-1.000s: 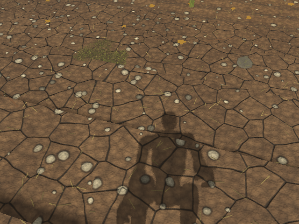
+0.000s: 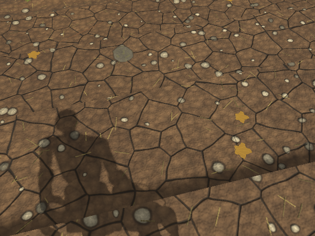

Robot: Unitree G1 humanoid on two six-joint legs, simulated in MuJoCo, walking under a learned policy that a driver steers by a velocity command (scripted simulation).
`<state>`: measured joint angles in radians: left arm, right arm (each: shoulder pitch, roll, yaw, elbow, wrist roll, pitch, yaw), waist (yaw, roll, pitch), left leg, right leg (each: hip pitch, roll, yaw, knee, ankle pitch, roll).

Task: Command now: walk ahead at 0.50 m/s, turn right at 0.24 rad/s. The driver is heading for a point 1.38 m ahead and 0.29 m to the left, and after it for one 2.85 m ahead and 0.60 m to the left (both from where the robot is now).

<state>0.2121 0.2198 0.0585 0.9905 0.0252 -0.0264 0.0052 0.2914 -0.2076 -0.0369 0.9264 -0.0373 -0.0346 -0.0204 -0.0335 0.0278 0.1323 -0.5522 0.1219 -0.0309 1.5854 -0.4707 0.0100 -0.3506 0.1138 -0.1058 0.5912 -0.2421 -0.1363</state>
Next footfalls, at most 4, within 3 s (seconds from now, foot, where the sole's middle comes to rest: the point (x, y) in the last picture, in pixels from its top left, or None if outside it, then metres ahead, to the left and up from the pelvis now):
0.36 left None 0.32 0.16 -0.76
1.14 right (154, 161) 0.82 0.03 -0.94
1.60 left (109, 138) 0.97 0.27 -0.94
2.08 right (129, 106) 1.18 0.17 -0.94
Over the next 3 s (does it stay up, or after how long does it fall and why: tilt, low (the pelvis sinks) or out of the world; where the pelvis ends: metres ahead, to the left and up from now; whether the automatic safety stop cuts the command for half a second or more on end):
stays up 1.36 0.32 -0.35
